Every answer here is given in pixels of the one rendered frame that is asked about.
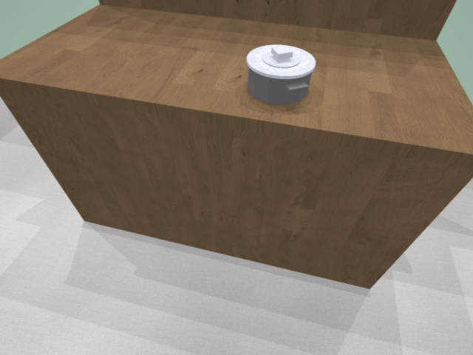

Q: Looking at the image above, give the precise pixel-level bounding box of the knob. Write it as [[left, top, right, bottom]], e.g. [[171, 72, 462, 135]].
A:
[[271, 45, 293, 60]]

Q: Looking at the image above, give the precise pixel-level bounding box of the lid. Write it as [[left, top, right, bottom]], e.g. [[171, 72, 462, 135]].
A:
[[247, 45, 316, 79]]

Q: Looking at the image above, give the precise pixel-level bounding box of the table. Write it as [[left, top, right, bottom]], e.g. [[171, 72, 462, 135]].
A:
[[0, 0, 473, 289]]

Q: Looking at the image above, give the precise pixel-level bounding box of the pot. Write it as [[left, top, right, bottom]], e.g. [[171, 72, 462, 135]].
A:
[[248, 67, 312, 104]]

